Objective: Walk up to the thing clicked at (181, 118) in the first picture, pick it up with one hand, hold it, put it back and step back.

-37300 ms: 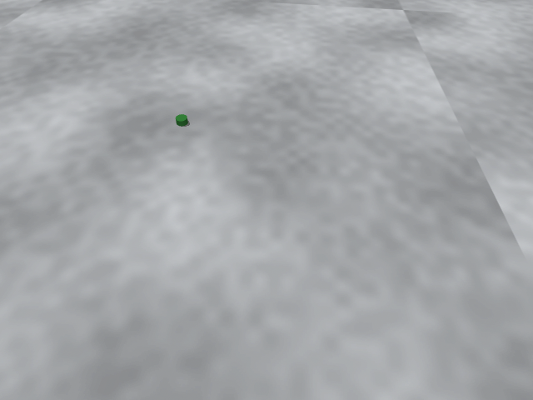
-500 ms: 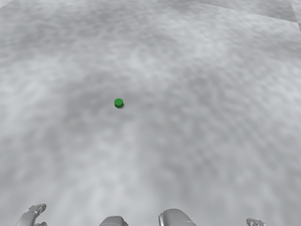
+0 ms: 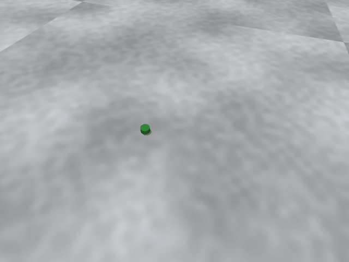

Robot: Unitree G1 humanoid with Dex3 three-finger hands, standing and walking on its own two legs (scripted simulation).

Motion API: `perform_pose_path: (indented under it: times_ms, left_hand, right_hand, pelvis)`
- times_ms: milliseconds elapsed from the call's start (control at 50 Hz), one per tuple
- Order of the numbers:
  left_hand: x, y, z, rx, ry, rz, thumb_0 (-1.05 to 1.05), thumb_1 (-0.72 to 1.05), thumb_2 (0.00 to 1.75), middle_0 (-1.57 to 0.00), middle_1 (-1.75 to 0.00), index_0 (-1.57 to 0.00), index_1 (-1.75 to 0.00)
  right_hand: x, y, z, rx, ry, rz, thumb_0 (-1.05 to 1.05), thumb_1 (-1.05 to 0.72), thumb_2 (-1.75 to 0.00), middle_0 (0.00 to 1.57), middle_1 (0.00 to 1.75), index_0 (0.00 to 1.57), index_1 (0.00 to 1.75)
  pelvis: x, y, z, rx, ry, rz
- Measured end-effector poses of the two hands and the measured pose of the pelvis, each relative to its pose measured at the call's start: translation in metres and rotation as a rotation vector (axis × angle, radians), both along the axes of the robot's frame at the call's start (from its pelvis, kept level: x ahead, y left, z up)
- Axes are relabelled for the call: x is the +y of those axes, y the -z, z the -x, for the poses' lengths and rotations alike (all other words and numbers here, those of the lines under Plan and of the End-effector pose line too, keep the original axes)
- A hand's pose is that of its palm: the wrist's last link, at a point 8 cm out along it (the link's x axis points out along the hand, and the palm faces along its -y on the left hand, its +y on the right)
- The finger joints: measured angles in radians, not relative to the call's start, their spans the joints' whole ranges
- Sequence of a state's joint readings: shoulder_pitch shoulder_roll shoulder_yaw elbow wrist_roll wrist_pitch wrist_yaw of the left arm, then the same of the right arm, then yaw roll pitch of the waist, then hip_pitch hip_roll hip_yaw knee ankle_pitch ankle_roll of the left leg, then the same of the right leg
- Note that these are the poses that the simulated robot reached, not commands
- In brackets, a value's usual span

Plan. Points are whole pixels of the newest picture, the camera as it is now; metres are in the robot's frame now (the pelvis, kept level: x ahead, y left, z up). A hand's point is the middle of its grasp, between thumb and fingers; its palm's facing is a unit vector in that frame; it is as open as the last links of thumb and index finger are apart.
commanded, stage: step back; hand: left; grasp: from above
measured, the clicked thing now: (145, 129) +1.10 +0.24 -0.74
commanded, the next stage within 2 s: stand in 0.74 s
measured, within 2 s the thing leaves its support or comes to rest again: neither
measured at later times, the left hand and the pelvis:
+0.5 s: hand out of the picture +0.11 +0.27 -0.15, palm faces +0.06 -0.93 -0.35, open 7.4 cm; pelvis +0.04 +0.01 +0.00, yaw +2 degrees
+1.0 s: hand out of the picture +0.13 +0.26 -0.13, palm faces +0.00 -0.94 -0.34, open 7.4 cm; pelvis +0.04 +0.00 +0.02, yaw +1 degrees
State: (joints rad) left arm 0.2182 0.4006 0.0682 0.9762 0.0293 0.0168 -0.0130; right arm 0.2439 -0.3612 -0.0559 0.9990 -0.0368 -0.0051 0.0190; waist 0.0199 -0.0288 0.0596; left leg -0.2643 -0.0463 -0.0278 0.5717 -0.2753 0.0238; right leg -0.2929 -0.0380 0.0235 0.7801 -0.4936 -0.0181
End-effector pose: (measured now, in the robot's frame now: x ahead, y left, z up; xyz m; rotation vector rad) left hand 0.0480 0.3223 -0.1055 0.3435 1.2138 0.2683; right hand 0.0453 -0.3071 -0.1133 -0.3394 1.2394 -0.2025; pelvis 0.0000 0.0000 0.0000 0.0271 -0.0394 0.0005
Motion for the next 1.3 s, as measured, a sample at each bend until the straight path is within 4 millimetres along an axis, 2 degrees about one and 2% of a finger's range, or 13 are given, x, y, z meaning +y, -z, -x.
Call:
perform_pose_path:
  times_ms: [60,140,220,300,440,520,660,760,900,1160,1300]
  left_hand:
    - [-0.003,-0.003,-0.011,-0.010,0.018,0.004,0.01,0.90,0.90,-0.20,-0.30,-0.20,-0.30]
    - [-0.014,-0.005,-0.027,-0.044,0.033,-0.004,0.01,0.91,0.90,-0.20,-0.30,-0.20,-0.30]
    - [-0.024,-0.008,-0.034,-0.081,0.022,0.001,0.01,0.90,0.90,-0.20,-0.30,-0.20,-0.30]
    - [-0.027,-0.010,-0.038,-0.088,0.002,0.014,0.01,0.90,0.90,-0.20,-0.30,-0.20,-0.30]
    - [-0.011,0.007,-0.050,-0.055,-0.024,0.041,0.01,0.90,0.90,-0.20,-0.30,-0.20,-0.30]
    - [-0.007,0.013,-0.059,-0.030,-0.024,0.047,0.01,0.90,0.90,-0.20,-0.30,-0.20,-0.30]
    - [-0.009,0.006,-0.069,-0.025,-0.008,0.046,0.01,0.91,0.90,-0.20,-0.30,-0.20,-0.30]
    - [-0.009,-0.001,-0.075,-0.034,-0.001,0.039,0.01,0.90,0.90,-0.20,-0.30,-0.20,-0.30]
    - [-0.016,-0.007,-0.078,-0.037,0.015,0.054,0.01,0.90,0.90,-0.20,-0.30,-0.20,-0.30]
    - [-0.023,-0.006,-0.066,-0.012,0.040,0.069,0.01,0.90,0.90,-0.20,-0.30,-0.20,-0.30]
    - [-0.022,-0.005,-0.055,0.009,0.040,0.070,0.01,0.90,0.90,-0.20,-0.30,-0.20,-0.30]
  right_hand:
    - [0.001,-0.004,0.001,-0.016,0.004,-0.009,0.01,-0.90,-0.90,0.20,0.30,0.21,0.30]
    - [-0.008,0.000,-0.005,-0.015,0.016,-0.016,0.01,-0.90,-0.90,0.20,0.30,0.21,0.30]
    - [-0.014,0.003,-0.021,-0.004,0.007,-0.008,0.01,-0.90,-0.90,0.20,0.30,0.21,0.30]
    - [-0.014,-0.001,-0.043,-0.011,-0.026,0.002,0.01,-0.90,-0.90,0.20,0.30,0.20,0.30]
    - [0.002,-0.004,-0.079,-0.037,-0.057,0.030,0.01,-0.91,-0.90,0.20,0.30,0.20,0.30]
    - [0.015,-0.007,-0.098,-0.064,-0.063,0.016,0.01,-0.91,-0.90,0.20,0.30,0.20,0.30]
    - [0.028,-0.012,-0.129,-0.121,-0.060,-0.020,0.01,-0.90,-0.90,0.20,0.30,0.21,0.30]
    - [0.031,-0.015,-0.140,-0.148,-0.053,-0.035,0.01,-0.90,-0.90,0.20,0.30,0.21,0.30]
    - [0.028,-0.019,-0.128,-0.132,-0.043,-0.041,0.01,-0.90,-0.90,0.20,0.30,0.20,0.30]
    - [0.014,-0.016,-0.069,-0.024,0.015,-0.024,0.01,-0.90,-0.90,0.20,0.30,0.20,0.30]
    - [0.012,-0.014,-0.047,0.014,0.031,-0.021,0.01,-0.91,-0.90,0.20,0.30,0.20,0.30]
  pelvis:
    - [-0.004,-0.003,-0.001,0.004,0.004,0.006]
    - [-0.013,-0.002,-0.005,0.002,0.003,0.024]
    - [-0.018,-0.003,-0.013,0.003,-0.013,0.032]
    - [-0.013,-0.006,-0.024,0.004,-0.029,0.029]
    - [0.003,0.000,-0.038,0.000,-0.042,0.013]
    - [0.005,-0.001,-0.044,0.009,-0.028,0.022]
    - [0.005,-0.007,-0.050,0.010,-0.016,0.034]
    - [0.006,-0.010,-0.051,0.002,-0.009,0.032]
    - [0.006,-0.017,-0.049,-0.008,-0.010,0.027]
    - [0.004,-0.021,-0.038,-0.012,-0.009,0.029]
    - [0.003,-0.021,-0.033,-0.009,-0.008,0.030]
